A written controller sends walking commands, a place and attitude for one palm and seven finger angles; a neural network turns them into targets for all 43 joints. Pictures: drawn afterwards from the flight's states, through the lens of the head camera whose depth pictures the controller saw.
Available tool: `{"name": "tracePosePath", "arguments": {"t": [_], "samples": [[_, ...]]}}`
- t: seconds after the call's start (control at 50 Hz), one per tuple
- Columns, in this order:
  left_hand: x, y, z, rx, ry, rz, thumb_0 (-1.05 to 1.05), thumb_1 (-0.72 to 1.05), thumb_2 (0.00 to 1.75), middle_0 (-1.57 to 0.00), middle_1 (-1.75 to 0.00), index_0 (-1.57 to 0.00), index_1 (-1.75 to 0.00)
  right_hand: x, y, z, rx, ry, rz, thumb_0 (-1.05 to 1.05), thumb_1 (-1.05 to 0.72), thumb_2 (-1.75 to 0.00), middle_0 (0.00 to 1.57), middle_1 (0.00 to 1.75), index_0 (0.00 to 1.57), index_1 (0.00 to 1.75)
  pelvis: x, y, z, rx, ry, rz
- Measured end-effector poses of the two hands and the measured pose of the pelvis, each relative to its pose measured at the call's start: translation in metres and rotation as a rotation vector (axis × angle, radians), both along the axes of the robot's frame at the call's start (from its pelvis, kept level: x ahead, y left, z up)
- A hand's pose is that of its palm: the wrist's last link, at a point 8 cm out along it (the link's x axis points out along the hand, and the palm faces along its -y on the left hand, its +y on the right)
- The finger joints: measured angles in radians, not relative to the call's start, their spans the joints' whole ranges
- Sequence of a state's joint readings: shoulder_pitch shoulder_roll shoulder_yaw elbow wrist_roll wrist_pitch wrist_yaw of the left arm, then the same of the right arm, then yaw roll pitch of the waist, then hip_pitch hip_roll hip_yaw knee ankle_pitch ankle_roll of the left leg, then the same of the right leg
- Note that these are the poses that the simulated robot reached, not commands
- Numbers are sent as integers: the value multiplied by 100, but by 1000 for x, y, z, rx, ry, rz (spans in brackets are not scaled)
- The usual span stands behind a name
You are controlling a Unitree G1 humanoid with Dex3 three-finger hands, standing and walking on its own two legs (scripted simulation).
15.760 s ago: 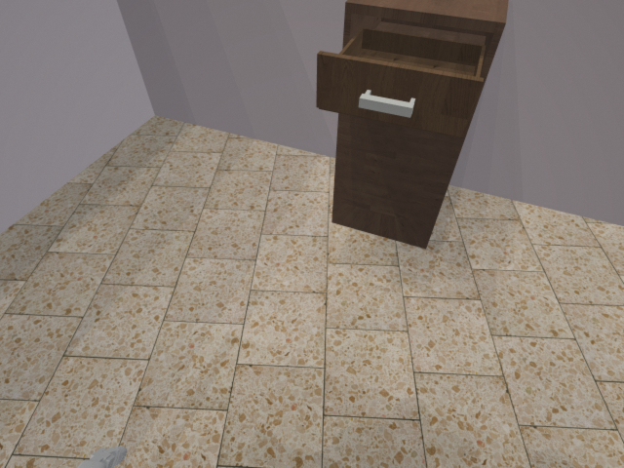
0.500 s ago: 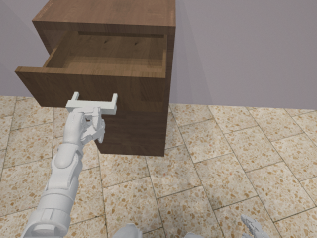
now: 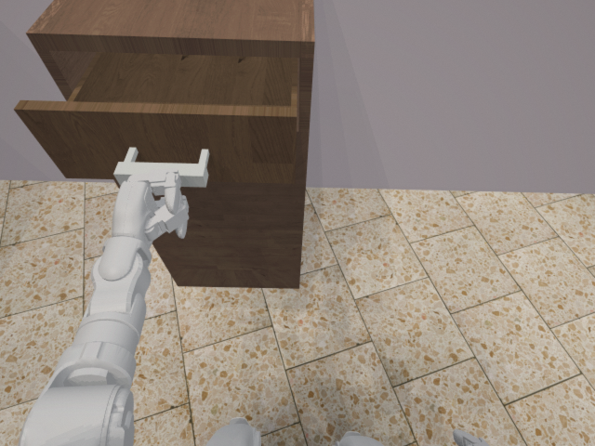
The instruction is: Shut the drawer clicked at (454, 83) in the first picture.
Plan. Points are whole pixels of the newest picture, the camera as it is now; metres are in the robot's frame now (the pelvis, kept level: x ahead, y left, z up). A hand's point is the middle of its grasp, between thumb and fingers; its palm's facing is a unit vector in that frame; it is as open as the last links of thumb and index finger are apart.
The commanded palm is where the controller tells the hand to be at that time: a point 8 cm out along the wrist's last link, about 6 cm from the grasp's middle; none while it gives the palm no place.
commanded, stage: push the drawer shut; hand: left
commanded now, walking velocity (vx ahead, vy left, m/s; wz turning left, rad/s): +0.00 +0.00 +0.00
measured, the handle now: (165, 164) +0.49 +0.20 +0.07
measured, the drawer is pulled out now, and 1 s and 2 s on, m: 0.14 0.01 0.00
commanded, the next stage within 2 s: pull the fist back off the drawer in 1.46 s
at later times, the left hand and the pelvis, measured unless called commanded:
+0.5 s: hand (190, 177) +0.47 +0.16 +0.07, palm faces -0.02 -1.00 -0.03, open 3.3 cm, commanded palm +0.47 +0.21 +0.07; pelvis -0.01 +0.00 -0.01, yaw -1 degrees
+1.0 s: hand (193, 144) +0.54 +0.16 +0.07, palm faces -0.02 -1.00 -0.03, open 3.2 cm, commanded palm +0.54 +0.21 +0.07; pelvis +0.00 +0.01 -0.02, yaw -2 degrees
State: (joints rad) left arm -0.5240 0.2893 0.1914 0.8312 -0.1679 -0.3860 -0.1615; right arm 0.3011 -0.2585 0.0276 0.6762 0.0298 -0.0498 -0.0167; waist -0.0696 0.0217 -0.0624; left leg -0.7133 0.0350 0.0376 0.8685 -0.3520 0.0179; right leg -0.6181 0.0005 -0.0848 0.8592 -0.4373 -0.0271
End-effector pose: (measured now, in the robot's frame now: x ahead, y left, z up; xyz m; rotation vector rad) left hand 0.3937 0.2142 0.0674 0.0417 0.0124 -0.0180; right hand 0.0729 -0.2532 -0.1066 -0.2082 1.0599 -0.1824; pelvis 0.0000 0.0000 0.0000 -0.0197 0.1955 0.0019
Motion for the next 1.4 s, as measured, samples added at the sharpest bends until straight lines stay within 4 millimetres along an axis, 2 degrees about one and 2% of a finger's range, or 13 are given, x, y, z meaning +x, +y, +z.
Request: {"name": "tracePosePath", "arguments": {"t": [0.22, 0.48, 0.74, 1.1, 1.4], "samples": [[22, 1, 2, -2, 8, -1, 3, 84, 98, -140, -160, -140, -160, -17, -8, -5, -14, 47, -21, 1, -91, -89, 21, 30, 20, 30, -5, -4, -4, -5, 24, 2], [54, -2, 3, -8, 12, 3, 4, 86, 99, -140, -160, -140, -160, -56, -11, -12, -25, 146, -64, 1, -91, -89, 21, 30, 20, 30, -7, -3, -12, -12, 73, -6], [91, -3, 4, -8, 19, 6, 4, 86, 98, -140, -160, -139, -160, -90, -3, -13, -33, 244, -105, 1, -91, -89, 21, 30, 20, 30, -6, 3, -18, -24, 126, -16], [139, 4, 3, -13, 29, 4, 3, 78, 94, -140, -160, -139, -160, -120, 13, -7, -56, 370, -138, 0, -91, -89, 21, 30, 20, 30, -1, 16, -25, -45, 198, -20], [140, 6, 4, -3, 32, 27, 3, 71, 98, -140, -160, -139, -160, -129, 22, -10, -55, 395, -113, 0, -91, -89, 21, 30, 20, 30, -8, 20, -30, -62, 209, -1]]}}
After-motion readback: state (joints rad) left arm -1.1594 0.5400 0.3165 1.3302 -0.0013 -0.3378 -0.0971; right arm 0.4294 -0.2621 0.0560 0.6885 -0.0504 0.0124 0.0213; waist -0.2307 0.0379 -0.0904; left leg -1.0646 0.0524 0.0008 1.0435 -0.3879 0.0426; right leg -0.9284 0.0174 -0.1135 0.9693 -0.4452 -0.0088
